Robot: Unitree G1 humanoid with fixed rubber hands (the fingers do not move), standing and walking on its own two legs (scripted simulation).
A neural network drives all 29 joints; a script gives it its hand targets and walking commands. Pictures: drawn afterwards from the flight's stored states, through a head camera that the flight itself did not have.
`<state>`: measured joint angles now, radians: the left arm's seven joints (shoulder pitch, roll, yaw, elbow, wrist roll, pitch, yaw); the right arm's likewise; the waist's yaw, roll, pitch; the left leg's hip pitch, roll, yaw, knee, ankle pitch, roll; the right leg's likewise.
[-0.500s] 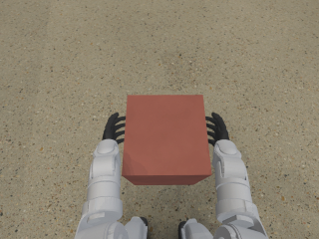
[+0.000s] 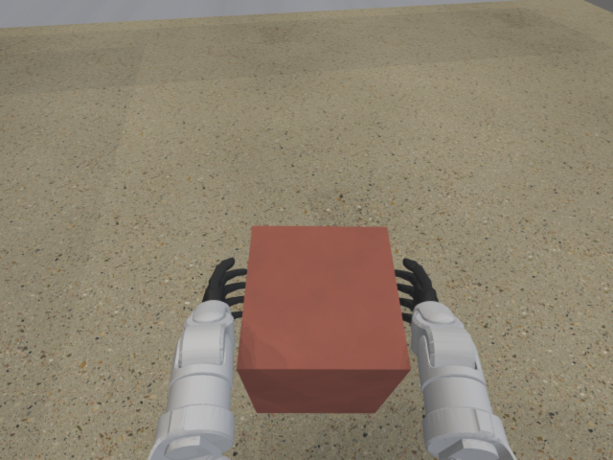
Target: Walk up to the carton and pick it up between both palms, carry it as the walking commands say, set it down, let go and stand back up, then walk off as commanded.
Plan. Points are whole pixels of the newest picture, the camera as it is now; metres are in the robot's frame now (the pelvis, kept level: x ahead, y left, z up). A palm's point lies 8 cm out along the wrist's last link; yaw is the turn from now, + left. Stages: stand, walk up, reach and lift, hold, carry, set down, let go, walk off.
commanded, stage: reach and lift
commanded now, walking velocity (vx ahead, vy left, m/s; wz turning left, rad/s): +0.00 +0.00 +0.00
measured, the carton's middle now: (317, 326) +0.33 +0.00 -0.06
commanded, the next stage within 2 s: hold in 1.26 s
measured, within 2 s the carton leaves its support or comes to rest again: neither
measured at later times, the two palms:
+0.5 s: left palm (212, 300) +0.30 +0.14 +0.06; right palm (436, 303) +0.30 -0.15 +0.07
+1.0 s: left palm (211, 303) +0.30 +0.14 +0.06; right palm (432, 301) +0.31 -0.14 +0.06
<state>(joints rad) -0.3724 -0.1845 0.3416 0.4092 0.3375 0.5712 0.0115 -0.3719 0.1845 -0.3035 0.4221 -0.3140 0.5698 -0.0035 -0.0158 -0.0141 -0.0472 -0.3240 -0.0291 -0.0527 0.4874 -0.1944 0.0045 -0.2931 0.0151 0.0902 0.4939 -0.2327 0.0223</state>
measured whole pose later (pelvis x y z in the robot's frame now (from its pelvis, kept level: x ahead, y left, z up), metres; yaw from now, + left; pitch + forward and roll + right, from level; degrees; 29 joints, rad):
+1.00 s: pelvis +0.01 +0.00 +0.01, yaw +0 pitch -7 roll +0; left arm -0.32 -0.17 0.24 0.27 0.31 0.76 0.02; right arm -0.32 0.17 -0.22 0.29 -0.30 0.75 0.00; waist 0.00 -0.02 0.03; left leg -0.06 -0.02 -0.06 0.35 -0.16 0.00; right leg -0.03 0.01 0.09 0.36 -0.20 0.01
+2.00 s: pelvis +0.00 +0.00 +0.01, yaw +0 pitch -9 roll +0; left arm -0.32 -0.17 0.23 0.29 0.33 0.77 0.00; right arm -0.31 0.17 -0.24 0.31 -0.30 0.75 0.01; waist -0.01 -0.03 0.02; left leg -0.06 -0.02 -0.06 0.37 -0.16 0.00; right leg -0.02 0.01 0.09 0.37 -0.20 0.01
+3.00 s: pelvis +0.40 -0.05 +0.01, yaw -2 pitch +5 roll +0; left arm -0.01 -0.13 0.05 -0.49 0.05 1.20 0.15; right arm -0.02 0.13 -0.01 -0.48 -0.02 1.21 -0.18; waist -0.05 0.01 -0.15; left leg -0.07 0.06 0.20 0.29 -0.29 0.00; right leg -0.56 -0.08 -0.15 0.56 -0.12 0.01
